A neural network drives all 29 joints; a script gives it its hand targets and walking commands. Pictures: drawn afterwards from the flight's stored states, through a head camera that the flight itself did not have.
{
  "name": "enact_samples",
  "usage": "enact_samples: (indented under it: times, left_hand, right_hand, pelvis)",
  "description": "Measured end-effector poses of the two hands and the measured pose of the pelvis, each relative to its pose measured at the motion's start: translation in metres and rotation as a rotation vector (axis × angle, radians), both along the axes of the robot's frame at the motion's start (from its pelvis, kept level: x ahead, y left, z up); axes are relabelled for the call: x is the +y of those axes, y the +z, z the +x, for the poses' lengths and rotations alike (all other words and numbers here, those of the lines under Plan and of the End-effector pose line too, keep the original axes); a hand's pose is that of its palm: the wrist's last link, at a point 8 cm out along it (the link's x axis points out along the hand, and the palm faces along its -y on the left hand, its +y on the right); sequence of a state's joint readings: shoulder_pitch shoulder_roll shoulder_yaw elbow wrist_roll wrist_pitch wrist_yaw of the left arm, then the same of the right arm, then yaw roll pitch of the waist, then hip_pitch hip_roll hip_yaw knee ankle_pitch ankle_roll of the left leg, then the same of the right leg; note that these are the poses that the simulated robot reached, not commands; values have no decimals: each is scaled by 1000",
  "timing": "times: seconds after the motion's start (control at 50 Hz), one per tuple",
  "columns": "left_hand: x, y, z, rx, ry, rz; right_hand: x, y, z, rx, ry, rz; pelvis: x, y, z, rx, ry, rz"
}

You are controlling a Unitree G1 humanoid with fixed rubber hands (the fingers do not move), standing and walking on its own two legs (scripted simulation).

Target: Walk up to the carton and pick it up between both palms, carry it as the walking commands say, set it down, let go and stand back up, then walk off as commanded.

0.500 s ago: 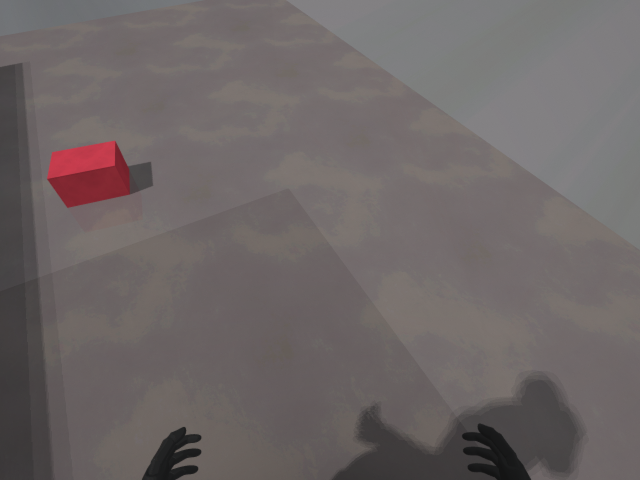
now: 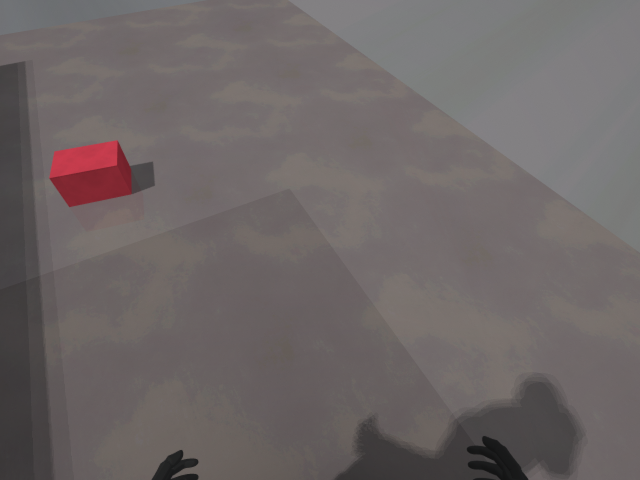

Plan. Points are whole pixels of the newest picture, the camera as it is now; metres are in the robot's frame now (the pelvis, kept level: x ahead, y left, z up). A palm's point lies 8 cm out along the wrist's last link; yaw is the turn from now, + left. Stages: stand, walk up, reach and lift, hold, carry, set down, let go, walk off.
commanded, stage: stand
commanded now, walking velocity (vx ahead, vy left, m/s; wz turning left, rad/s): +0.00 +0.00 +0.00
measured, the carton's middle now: (93, 173) +1.50 +1.04 -0.68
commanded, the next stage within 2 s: walk up in 0.14 s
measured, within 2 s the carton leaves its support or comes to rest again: neither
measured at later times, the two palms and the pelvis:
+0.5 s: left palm out of the picture +0.00 +0.30 -0.10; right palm (504, 477) +0.14 -0.22 -0.10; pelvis +0.00 +0.03 +0.01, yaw +6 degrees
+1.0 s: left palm out of the picture +0.21 +0.47 -0.11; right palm (348, 408) +0.22 -0.02 -0.08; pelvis +0.17 +0.22 +0.02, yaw +22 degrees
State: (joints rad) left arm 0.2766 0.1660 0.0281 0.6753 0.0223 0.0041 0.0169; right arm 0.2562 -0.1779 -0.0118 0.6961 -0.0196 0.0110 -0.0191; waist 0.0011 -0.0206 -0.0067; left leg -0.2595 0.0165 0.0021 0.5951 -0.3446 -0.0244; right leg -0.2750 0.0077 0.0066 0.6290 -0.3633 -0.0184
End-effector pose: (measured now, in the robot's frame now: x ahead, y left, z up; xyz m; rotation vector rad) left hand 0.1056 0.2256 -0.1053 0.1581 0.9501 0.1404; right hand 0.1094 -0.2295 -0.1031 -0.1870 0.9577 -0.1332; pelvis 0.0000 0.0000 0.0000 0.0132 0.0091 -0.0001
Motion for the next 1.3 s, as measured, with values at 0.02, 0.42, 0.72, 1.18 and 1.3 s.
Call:
enact_samples:
  times: [0.02, 0.42, 0.72, 1.18, 1.3]
  left_hand:
    - [0, -1, -2, 5, 3, -1]
    - [35, -3, -52, 109, 114, 66]
    - [178, -32, -89, 214, 299, 61]
    - [290, -8, 231, -32, 320, -88]
    - [316, -19, 335, -69, 333, -24]
  right_hand:
    - [0, -1, -2, 6, -1, -1]
    - [0, -7, -18, 111, 25, 9]
    - [127, 16, 144, -43, 290, -58]
    - [233, 4, 194, 399, 200, -113]
    - [230, -25, 276, 492, 223, -148]
  pelvis:
    - [0, 0, 0, 0, 0, -1]
    - [11, 4, -2, 12, 50, -5]
    - [128, -11, 66, 7, 224, -34]
    - [246, 9, 276, -3, 429, -43]
    - [261, -16, 369, 14, 457, -35]
